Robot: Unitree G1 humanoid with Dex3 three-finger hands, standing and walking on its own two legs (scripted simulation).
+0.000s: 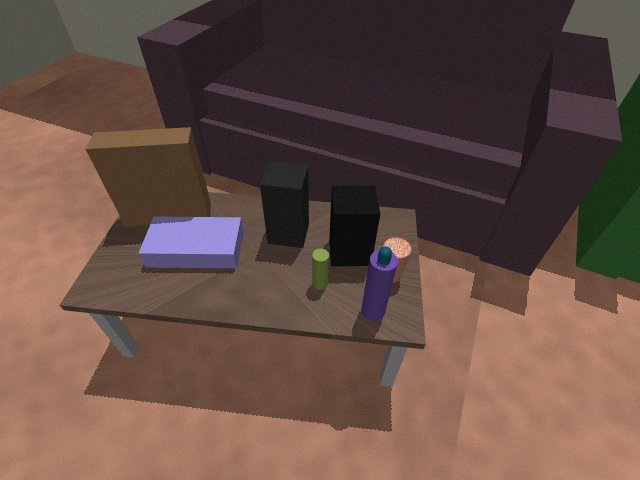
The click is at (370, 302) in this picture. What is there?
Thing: necked bottle
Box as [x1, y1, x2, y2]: [361, 246, 397, 320]
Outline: 385,246 379,250 374,251 370,256 361,309 363,315 370,320 380,319 384,314 397,263 395,255 388,247
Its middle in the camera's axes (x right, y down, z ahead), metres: +0.15 +0.10 +0.95
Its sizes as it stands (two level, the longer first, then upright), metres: 0.064 0.064 0.255
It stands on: a support 0.36 m high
